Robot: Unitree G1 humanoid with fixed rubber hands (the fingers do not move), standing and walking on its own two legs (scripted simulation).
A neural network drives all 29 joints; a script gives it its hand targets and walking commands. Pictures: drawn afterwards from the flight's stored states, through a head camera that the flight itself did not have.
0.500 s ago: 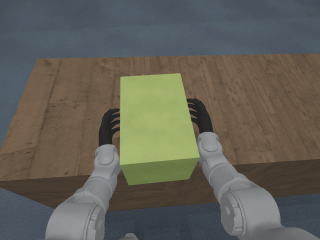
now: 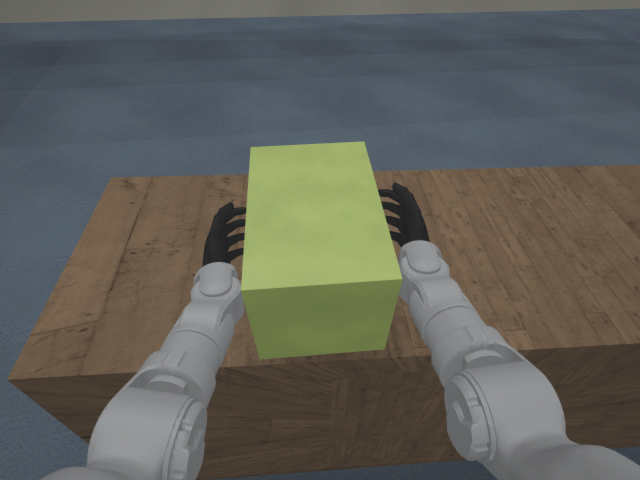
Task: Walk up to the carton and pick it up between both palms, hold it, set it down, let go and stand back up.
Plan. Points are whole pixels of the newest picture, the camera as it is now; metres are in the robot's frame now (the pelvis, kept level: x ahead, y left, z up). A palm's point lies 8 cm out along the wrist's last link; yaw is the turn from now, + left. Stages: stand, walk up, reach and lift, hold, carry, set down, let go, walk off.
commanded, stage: reach and lift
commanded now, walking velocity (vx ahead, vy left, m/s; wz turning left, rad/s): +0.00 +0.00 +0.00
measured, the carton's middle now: (314, 244) +0.42 +0.03 +0.07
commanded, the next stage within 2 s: hold in 1.76 s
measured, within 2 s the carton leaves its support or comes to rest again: neither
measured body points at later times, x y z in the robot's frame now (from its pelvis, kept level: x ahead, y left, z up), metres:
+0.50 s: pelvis -0.01 -0.05 +0.01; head -0.05 -0.07 +0.46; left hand +0.37 +0.12 +0.13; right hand +0.40 -0.14 +0.14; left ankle +0.03 +0.10 -0.72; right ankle +0.03 -0.12 -0.72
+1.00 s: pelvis -0.01 -0.03 +0.02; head -0.06 -0.03 +0.46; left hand +0.38 +0.14 +0.17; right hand +0.40 -0.13 +0.18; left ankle +0.03 +0.10 -0.72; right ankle +0.02 -0.12 -0.72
